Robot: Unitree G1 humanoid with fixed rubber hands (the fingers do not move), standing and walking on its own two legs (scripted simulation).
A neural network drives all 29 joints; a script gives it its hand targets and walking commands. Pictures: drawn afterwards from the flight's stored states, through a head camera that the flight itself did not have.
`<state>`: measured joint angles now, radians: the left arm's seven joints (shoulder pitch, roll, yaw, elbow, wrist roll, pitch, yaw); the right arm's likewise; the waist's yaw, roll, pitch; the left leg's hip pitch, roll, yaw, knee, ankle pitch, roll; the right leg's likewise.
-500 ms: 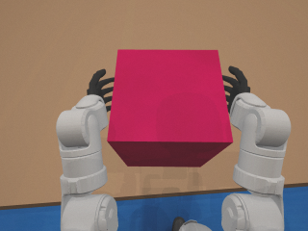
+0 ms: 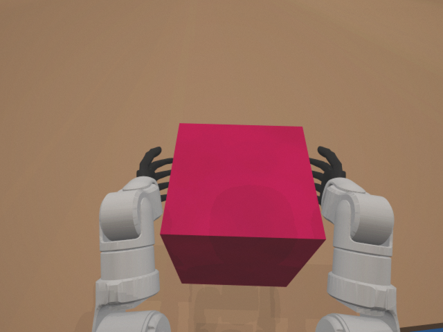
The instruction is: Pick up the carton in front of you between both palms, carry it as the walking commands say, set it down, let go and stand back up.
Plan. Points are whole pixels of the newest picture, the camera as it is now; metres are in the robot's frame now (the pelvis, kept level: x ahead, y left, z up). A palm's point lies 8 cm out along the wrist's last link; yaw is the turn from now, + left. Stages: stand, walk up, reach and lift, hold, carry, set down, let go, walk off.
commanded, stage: carry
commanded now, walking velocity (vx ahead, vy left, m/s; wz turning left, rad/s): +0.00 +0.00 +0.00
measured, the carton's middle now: (237, 211) +0.34 -0.01 +0.05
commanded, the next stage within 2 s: none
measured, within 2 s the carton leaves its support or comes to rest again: neither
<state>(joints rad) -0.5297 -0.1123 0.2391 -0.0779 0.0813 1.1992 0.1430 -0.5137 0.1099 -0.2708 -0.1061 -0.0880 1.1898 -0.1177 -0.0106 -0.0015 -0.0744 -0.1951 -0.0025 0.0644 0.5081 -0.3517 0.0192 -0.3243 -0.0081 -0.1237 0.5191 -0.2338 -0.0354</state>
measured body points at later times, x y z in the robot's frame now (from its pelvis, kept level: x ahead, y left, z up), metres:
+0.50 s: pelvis -0.04 +0.02 -0.01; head -0.06 +0.02 +0.44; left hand +0.29 +0.17 +0.11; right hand +0.29 -0.13 +0.11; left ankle -0.09 +0.09 -0.74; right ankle -0.01 -0.10 -0.74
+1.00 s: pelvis -0.07 +0.02 +0.00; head -0.08 +0.02 +0.45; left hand +0.27 +0.17 +0.11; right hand +0.27 -0.13 +0.11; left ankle -0.09 +0.09 -0.74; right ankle -0.01 -0.10 -0.74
